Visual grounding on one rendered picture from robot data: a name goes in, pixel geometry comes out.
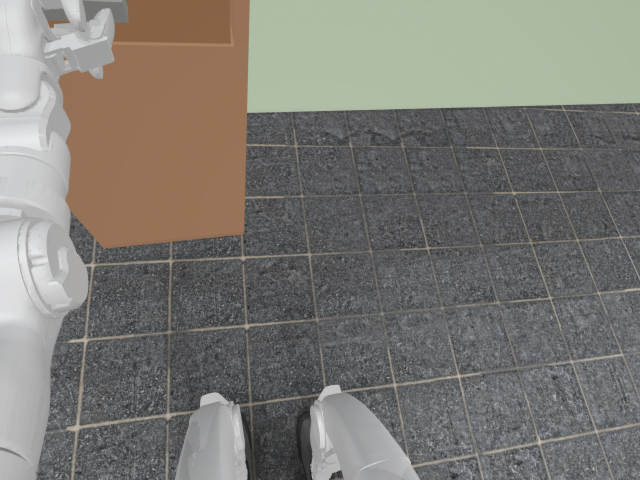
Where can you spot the robot left thigh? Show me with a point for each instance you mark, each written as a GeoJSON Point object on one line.
{"type": "Point", "coordinates": [214, 435]}

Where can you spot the drawer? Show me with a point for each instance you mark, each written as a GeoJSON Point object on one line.
{"type": "Point", "coordinates": [174, 21]}

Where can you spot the robot left hand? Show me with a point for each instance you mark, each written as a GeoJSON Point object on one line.
{"type": "Point", "coordinates": [24, 31]}

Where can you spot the handle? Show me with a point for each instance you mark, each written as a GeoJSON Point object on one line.
{"type": "Point", "coordinates": [118, 8]}

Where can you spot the cabinet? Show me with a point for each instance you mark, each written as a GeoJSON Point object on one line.
{"type": "Point", "coordinates": [158, 146]}

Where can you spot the robot left upper arm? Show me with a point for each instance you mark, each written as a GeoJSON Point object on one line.
{"type": "Point", "coordinates": [42, 278]}

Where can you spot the robot thigh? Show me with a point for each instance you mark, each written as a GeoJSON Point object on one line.
{"type": "Point", "coordinates": [214, 435]}
{"type": "Point", "coordinates": [364, 447]}

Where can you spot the left robot forearm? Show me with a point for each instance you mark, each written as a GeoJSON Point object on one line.
{"type": "Point", "coordinates": [34, 157]}

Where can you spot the robot right thigh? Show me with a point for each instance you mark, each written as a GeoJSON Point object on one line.
{"type": "Point", "coordinates": [364, 447]}

